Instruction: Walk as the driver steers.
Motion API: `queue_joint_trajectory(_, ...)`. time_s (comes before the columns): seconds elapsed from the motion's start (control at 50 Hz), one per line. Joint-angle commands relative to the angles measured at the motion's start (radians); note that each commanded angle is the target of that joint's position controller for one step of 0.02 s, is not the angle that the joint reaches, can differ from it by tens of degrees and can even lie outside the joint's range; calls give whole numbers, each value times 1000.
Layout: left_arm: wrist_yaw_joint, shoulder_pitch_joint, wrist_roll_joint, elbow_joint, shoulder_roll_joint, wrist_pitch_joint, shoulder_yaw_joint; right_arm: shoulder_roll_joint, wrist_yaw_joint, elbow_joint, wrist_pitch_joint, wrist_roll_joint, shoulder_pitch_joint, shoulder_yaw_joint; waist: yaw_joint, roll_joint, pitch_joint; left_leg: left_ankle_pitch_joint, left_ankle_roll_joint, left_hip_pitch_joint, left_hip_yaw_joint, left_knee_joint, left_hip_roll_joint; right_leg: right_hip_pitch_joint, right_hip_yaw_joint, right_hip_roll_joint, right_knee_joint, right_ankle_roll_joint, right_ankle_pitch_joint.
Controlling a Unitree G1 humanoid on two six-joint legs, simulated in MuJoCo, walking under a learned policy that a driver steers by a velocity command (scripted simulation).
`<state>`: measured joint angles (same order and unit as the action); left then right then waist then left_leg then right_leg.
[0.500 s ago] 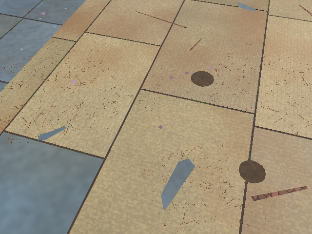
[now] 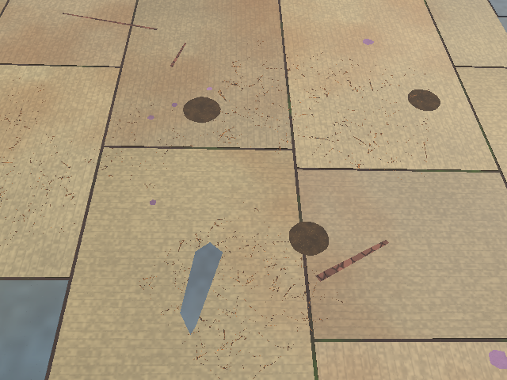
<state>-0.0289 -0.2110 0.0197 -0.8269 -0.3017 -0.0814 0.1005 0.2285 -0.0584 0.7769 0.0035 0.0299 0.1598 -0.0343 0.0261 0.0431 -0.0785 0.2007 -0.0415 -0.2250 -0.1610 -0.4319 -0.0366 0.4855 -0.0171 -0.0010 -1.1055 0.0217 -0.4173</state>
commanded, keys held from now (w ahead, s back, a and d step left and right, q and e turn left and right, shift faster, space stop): w+e+shift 0.12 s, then w+shift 0.12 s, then w+q+shift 0.76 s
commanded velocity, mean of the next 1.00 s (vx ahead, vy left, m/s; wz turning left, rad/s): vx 0.77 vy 0.00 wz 0.21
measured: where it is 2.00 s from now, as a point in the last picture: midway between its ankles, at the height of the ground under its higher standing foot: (204, 142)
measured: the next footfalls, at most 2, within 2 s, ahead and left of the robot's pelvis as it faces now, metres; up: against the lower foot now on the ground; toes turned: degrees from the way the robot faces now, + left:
right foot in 0.24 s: +0.02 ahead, -0.13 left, +0.00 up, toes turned -18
left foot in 0.72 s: +0.42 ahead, -0.10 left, +0.00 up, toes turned +6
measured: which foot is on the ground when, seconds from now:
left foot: down 0.00-0.24, up 0.26-0.70, down 0.72-1.00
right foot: up 0.00-0.22, down 0.24-0.68, up 0.70-1.00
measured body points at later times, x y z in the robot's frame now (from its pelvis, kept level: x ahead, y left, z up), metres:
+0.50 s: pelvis +0.12 -0.10 -0.01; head +0.14 -0.12 +0.44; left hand +0.17 +0.16 -0.13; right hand +0.19 -0.37 -0.14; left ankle +0.28 +0.02 -0.65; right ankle -0.02 -0.12 -0.74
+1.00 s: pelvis +0.51 -0.12 -0.01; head +0.53 -0.12 +0.44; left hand +0.72 +0.13 -0.05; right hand +0.55 -0.40 -0.14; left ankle +0.38 -0.11 -0.74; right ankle +0.76 -0.28 -0.67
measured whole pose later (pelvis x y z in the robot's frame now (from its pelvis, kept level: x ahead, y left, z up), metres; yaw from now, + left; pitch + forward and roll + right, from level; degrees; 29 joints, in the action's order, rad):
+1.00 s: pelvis +0.51 -0.12 -0.01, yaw +17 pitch +2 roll +0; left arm -0.03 0.03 0.04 -0.57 -0.23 0.07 -0.05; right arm 0.28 0.02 0.88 -0.07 0.00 0.47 -0.06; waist -0.10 0.00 -0.01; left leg 0.34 -0.16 0.01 0.16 -0.33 0.18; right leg 0.75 0.11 -0.14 -0.78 0.05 -0.03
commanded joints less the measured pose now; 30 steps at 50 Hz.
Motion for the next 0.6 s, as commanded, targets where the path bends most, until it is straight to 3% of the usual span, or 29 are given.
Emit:
queue_joint_trajectory(0.02, -33, 20, 0, 104, -32, -7, -4, 158, 9, -52, -20, 8, 48, -39, -35, -190, 98, 40, -162, 100, 170, 209, -292, 49, -8, -48, 83, -2, 28)
queue_joint_trajectory(0.06, -70, 85, 5, 156, -62, -10, 1, 209, 20, -61, -28, 8, 61, -56, -51, -221, 104, 373, -143, 104, 214, 292, -338, 45, -24, -65, 149, -23, 19)
queue_joint_trajectory(0.12, -106, 128, -3, 188, -71, -5, 4, 245, 25, -77, -42, 9, 43, -73, -43, -176, 76, 493, -92, 59, 164, 334, -358, -28, -59, -65, 259, -59, -12)
queue_joint_trajectory(0.16, -106, 105, -8, 179, -50, 11, -5, 250, 35, -74, -44, 11, 33, -77, -34, -153, 58, 453, -67, -24, 93, 323, -329, -161, -98, -36, 376, -90, -57)
queue_joint_trajectory(0.2, -88, 21, -3, 148, -27, 34, -18, 248, 49, -63, -32, 3, 21, -79, 2, -118, 37, 439, -60, -88, 32, 258, -302, -291, -149, -5, 520, -120, 0)
queue_joint_trajectory(0.22, -73, -94, 6, 100, -16, 50, -23, 227, 54, -64, -24, -4, -6, -74, 55, -53, 29, 480, -46, -178, -32, 149, -254, -432, -183, 31, 630, -132, 75)
queue_joint_trajectory(0.24, -53, -258, 15, 19, -48, 70, -12, 157, 60, -63, -18, 6, -2, -52, 112, 118, 55, 450, -26, -304, -119, -129, -151, -622, -123, 45, 707, -149, -4)
queue_joint_trajectory(0.26, -34, -312, 26, 15, -75, 92, -20, 13, 75, -72, -17, 14, -19, -1, 143, 327, 39, 474, -13, -576, -98, -563, -70, -712, 229, -179, 772, -167, -219)
queue_joint_trajectory(0.28, -3, -239, 8, 88, -188, 100, -5, 55, 88, -155, -23, 10, -102, -10, 129, 291, 0, 333, 2, -819, 43, -702, -10, -646, 594, -374, 957, -255, -437)
queue_joint_trajectory(0.3, 13, -214, 3, 88, -168, 103, -7, 129, 100, -177, -35, 2, -190, -26, 132, 111, -44, 168, -7, -869, 175, -732, -69, -613, 553, -388, 988, -250, -423)
queue_joint_trajectory(0.32, 20, -179, 6, 98, -154, 115, -16, 145, 111, -147, -51, -16, -124, -33, 87, 83, -25, 51, -13, -840, 222, -719, -48, -616, 465, -353, 977, -215, -290)
queue_joint_trajectory(0.34, 23, -145, 12, 102, -143, 129, -19, 156, 116, -89, -58, -23, -36, -37, 46, 45, -6, -17, -8, -774, 271, -717, -33, -607, 335, -300, 973, -158, -135)
queue_joint_trajectory(0.38, 28, -117, 8, 98, -110, 162, -34, 166, 123, -29, -42, -16, 47, -47, 5, 27, 1, -101, -1, -682, 271, -752, -12, -551, 143, -240, 999, -78, 78)
queue_joint_trajectory(0.42, 18, -140, 7, 74, -82, 183, -43, 144, 128, -19, -26, -29, 33, -44, -5, 0, -34, -161, -8, -649, 244, -735, 6, -500, 18, -199, 1021, -31, 250)
queue_joint_trajectory(0.46, 14, -174, 11, 49, -59, 194, -50, 120, 133, -17, -20, -35, -2, -37, -2, 2, -58, -210, -21, -644, 204, -686, 18, -488, -66, -176, 1038, -16, 366)
queue_joint_trajectory(0.56, 34, -266, 7, -30, -24, 203, -70, 75, 143, -66, -24, -18, -138, -6, 12, 3, -93, -224, -68, -657, 40, -515, 28, -591, -203, -166, 1022, -1, 797)
queue_joint_trajectory(0.6, 50, -232, 6, -35, -50, 202, -73, 77, 140, -76, -20, -22, -124, 5, -28, 29, -54, -194, -105, -469, -54, -391, 80, -577, -264, -158, 948, 27, 1233)
Velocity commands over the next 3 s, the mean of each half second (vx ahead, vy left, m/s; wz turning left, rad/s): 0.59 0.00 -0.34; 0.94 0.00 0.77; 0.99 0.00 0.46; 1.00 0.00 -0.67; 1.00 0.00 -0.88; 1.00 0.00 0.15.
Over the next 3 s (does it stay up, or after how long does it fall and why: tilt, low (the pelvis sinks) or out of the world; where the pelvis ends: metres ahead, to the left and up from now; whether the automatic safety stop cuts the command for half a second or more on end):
stays up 2.19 0.12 -0.01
